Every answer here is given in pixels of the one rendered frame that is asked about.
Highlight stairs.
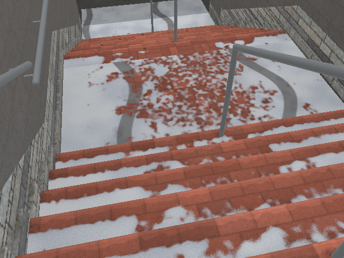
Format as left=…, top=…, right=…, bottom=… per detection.
left=15, top=109, right=344, bottom=258
left=67, top=25, right=273, bottom=54

